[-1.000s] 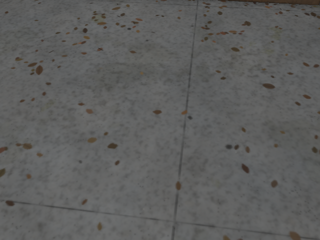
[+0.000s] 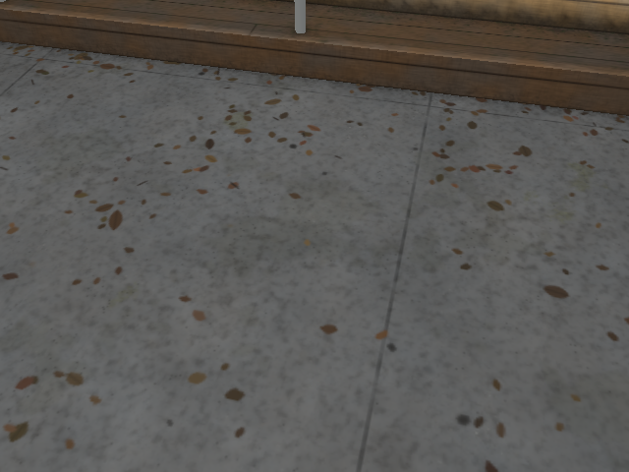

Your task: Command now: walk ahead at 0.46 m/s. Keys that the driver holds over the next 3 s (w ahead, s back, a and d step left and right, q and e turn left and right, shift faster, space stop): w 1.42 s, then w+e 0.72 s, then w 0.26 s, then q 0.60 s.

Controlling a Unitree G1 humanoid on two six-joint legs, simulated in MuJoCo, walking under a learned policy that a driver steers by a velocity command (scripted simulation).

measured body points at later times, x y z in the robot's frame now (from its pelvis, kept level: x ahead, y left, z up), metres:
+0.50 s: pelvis +0.27 +0.08 +0.01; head +0.29 +0.08 +0.46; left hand +0.33 +0.32 -0.13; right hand +0.29 -0.16 -0.14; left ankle +0.27 +0.16 -0.73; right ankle +0.22 -0.07 -0.62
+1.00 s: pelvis +0.55 +0.02 +0.01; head +0.58 +0.01 +0.46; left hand +0.65 +0.28 -0.12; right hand +0.62 -0.23 -0.14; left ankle +0.49 +0.18 -0.62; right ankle +0.62 -0.06 -0.73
